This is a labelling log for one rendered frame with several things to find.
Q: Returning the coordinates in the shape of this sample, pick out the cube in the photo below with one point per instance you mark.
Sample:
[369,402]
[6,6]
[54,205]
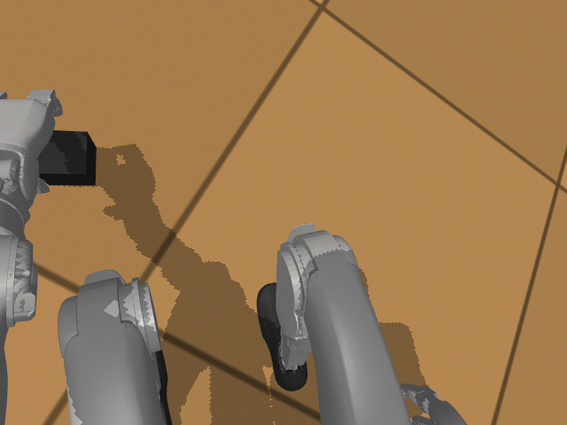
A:
[69,158]

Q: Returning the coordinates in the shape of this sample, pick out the left robot hand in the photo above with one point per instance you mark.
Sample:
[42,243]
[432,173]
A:
[29,123]

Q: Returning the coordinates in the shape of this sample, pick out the left robot arm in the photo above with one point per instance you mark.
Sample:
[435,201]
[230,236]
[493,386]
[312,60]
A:
[19,170]

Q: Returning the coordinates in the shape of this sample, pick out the right robot hand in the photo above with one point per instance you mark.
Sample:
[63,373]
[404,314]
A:
[440,412]

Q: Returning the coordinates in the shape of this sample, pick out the left robot foot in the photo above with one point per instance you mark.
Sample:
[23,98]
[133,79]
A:
[163,390]

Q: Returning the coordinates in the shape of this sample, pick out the right robot foot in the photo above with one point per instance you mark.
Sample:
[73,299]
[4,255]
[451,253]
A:
[270,329]

